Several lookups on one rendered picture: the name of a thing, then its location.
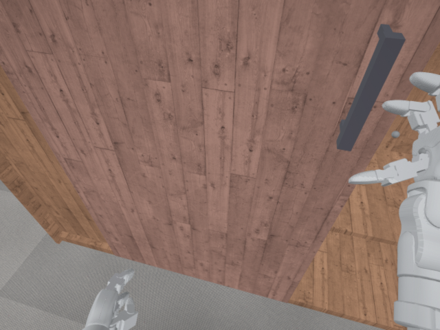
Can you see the robot right forearm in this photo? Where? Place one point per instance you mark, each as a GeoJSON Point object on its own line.
{"type": "Point", "coordinates": [418, 258]}

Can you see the right robot hand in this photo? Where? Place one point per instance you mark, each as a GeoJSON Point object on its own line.
{"type": "Point", "coordinates": [423, 118]}

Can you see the wardrobe door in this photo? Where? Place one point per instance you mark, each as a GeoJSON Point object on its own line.
{"type": "Point", "coordinates": [25, 149]}
{"type": "Point", "coordinates": [201, 134]}

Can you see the left robot hand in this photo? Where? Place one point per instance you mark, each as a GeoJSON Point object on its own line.
{"type": "Point", "coordinates": [107, 304]}

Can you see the handle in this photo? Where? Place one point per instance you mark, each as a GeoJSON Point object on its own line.
{"type": "Point", "coordinates": [381, 63]}

